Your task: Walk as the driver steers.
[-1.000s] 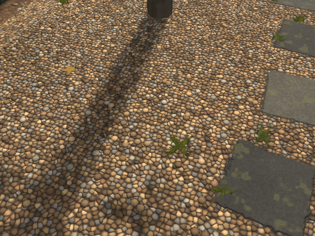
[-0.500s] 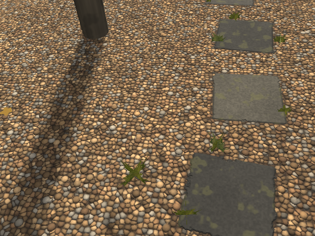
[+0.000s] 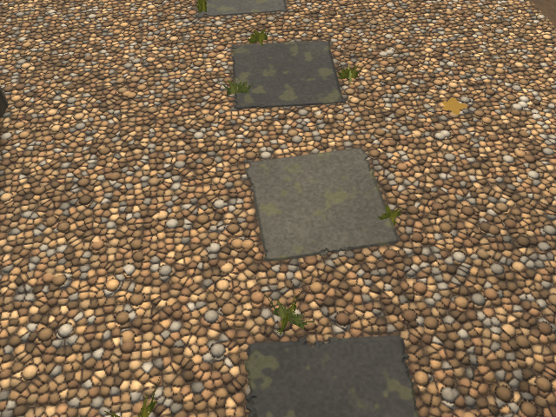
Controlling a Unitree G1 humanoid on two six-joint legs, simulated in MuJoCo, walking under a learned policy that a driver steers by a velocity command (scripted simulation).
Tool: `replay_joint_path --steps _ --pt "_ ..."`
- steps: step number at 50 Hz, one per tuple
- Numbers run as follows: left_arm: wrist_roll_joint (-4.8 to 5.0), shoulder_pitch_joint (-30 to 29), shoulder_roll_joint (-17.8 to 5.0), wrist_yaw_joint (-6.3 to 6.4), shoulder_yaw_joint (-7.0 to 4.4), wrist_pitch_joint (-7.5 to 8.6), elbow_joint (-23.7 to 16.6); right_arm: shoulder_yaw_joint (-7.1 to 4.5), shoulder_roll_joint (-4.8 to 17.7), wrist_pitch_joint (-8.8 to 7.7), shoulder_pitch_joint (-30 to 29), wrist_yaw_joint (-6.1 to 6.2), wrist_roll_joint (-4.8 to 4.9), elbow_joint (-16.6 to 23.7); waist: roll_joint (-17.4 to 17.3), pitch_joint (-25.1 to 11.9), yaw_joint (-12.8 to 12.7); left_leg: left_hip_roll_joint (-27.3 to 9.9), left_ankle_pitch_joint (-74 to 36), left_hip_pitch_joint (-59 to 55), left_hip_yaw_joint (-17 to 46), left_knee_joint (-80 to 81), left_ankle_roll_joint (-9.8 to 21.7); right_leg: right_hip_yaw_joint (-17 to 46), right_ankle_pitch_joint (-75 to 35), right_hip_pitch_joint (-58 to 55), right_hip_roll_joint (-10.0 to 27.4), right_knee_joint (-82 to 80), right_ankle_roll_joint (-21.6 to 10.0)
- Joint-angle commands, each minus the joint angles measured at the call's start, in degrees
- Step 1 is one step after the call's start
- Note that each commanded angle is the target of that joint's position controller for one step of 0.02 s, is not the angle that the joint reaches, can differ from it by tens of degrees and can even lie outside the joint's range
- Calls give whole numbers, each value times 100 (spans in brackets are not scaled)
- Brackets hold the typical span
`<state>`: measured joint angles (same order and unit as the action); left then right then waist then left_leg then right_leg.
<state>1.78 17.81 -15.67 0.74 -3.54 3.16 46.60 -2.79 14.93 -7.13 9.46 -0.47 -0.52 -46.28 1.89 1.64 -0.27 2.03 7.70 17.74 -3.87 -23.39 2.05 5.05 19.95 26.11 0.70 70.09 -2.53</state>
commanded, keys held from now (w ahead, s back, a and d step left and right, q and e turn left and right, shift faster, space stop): w+e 0.34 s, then w+q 0.66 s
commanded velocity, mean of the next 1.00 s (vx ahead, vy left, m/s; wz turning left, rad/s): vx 0.50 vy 0.00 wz -0.07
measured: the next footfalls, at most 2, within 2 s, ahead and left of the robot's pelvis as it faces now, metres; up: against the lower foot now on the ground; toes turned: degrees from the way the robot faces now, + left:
right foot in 0.38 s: +0.34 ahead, -0.19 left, +0.00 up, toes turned -16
left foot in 0.96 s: +0.69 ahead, -0.04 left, +0.00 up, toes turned +1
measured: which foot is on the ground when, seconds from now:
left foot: down 0.00-0.38, up 0.40-0.94, down 0.96-1.00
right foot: up 0.00-0.36, down 0.38-0.96, up 0.98-1.00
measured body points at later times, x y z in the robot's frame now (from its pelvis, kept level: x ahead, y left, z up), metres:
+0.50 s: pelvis +0.26 -0.10 -0.01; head +0.30 -0.12 +0.44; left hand +0.48 +0.12 -0.10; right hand +0.27 -0.38 -0.14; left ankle +0.18 +0.08 -0.63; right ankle +0.30 -0.18 -0.74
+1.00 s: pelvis +0.55 -0.10 -0.03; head +0.59 -0.11 +0.42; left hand +0.59 +0.18 -0.15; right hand +0.74 -0.36 -0.12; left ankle +0.65 -0.04 -0.74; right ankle +0.33 -0.20 -0.68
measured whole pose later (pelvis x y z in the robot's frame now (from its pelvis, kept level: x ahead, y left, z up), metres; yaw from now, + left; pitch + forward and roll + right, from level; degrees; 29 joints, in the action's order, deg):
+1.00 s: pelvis +0.55 -0.10 -0.03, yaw +0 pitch +3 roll +0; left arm 0.0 18.6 -15.3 1.5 -3.5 3.4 47.9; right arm -3.4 15.0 -3.4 5.5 -3.2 1.2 -40.3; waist -0.7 2.4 -1.1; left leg 2.9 9.4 30.3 -4.0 -37.1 7.5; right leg -8.5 28.0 4.5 2.5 51.0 0.5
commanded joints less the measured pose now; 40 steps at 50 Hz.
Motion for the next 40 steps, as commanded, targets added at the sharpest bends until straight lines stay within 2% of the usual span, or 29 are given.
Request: replay_joint_path --steps 1,3,5,9,12,14,15,16,17,18,19,20,21,22,23,24,25,28,30,32,36,40 --pt "24 180 -167 -32 -70 -30 -463 -138 492 -93 157 -20 6 132 -593 -252 -8 -1643 -287 -901 1451 1467 971 166 -348 1021 685 -26 28" --pt "-20 -101 -141 -28 -53 -80 -669 -199 650 -126 209 -26 39 39 -490 -96 -9 -1724 -685 -871 1106 1611 1064 165 -589 1356 773 -338 67" --pt "-49 -337 -172 -47 -45 -74 -823 -245 782 -101 280 -10 27 -19 -420 -60 29 -1747 -995 -1014 757 1647 1086 171 -1045 1609 799 -789 124" --pt "-42 -1030 -136 -208 7 14 -1076 -266 947 -2 387 25 43 -64 -413 47 270 -1568 -1272 -1235 -33 1537 866 -195 -2157 1465 700 -2146 88" --pt "-31 -1588 -122 -324 34 10 -1345 -289 1095 92 652 42 113 -135 -440 188 483 -1681 -1117 -1588 -258 1420 746 -506 -2153 1391 596 -2805 17" --pt "-20 -1780 -190 -385 15 -9 -1523 -321 1198 174 751 47 172 -184 -491 272 491 -1830 -1283 -1945 -349 1242 646 -639 -1735 1403 517 -3071 -106" --pt "-27 -1777 -248 -407 -11 -18 -1583 -340 1256 219 747 55 195 -190 -534 251 432 -1878 -1725 -2088 -431 1039 588 -750 -1436 1283 420 -3173 -198" --pt "-40 -1648 -342 -414 -60 -32 -1611 -361 1335 259 705 71 206 -173 -631 126 300 -1884 -2633 -2174 -546 677 523 -910 -1120 963 236 -3244 -312" --pt "-54 -1292 -492 -407 -145 -51 -1568 -385 1414 303 660 96 214 -149 -738 -135 59 -1840 -3633 -2193 -681 42 449 -1099 -875 402 -20 -3304 -442" --pt "-67 -438 -673 -375 -282 -50 -1341 -351 1354 349 660 114 228 -167 -615 -580 -436 -1680 -4192 -1863 -824 -1054 348 -1194 -1123 -853 -332 -3722 -636" --pt "-66 638 -1046 -268 -474 -75 -1041 -231 1095 329 798 125 138 -143 -216 -1151 -896 -1465 -3189 -619 -843 -2563 143 -559 -1385 -2746 -96 -3792 -882" --pt "-62 774 -1784 -198 -560 -47 -989 69 224 194 1462 5 -70 104 1485 -1710 -295 -511 2019 2019 -663 -4824 -206 2565 -830 -4818 1693 -4185 -1818" --pt "-94 1123 -1329 -210 -419 16 -1074 5 665 -10 1187 -78 182 -29 911 -2696 -684 -293 2626 2456 691 -5716 -115 4164 -402 -5012 2267 -5158 -2107" --pt "-177 851 -1055 -255 -315 85 -997 -120 1026 -54 502 -99 440 158 460 -1802 -745 -549 2134 2912 759 -5846 -16 3143 -959 -4445 2093 -5180 -1734" --pt "-156 403 -925 -257 -266 116 -1013 -75 907 -59 282 -71 405 232 212 -1240 -509 -821 1596 2777 726 -5424 36 2244 -1552 -3511 1891 -5162 -1510" --pt "-165 -35 -687 -263 -195 143 -1039 -87 871 -9 221 -34 273 164 -9 -887 -289 -1032 1233 2459 748 -5053 7 1598 -1972 -2730 1644 -5252 -1330" --pt "-202 -283 -511 -267 -140 191 -1054 -124 869 89 436 -30 240 91 106 -756 -49 -1175 949 2050 845 -4822 -7 1148 -2154 -2217 1463 -5447 -1222" --pt "-227 -385 -499 -256 -157 371 -875 -128 624 347 742 -6 252 -62 87 -492 175 -1120 457 1745 925 -4470 -115 362 -2485 -1668 1308 -5965 -1155" --pt "-283 -261 -530 -191 -184 413 -728 -137 540 403 505 19 244 -3 46 -236 112 -1006 -25 2120 1098 -4091 -182 -112 -2742 -1715 1230 -6104 -1041" --pt "-288 -150 -512 -124 -182 404 -614 -152 495 390 290 15 222 60 72 -103 44 -868 -600 2422 1197 -3530 -218 -465 -2813 -1924 1162 -6170 -904" --pt "-255 -112 -593 -31 -185 383 -470 -104 332 336 -238 -99 176 220 97 117 -162 -731 -1584 2387 871 -2241 -167 -1017 -2684 -2194 1109 -6309 -645" --pt "-202 261 -688 23 -227 277 -197 -21 179 316 -838 -239 156 550 19 396 -433 -696 -1361 2764 527 -1557 -11 -1269 -3143 -2989 1378 -6103 -597"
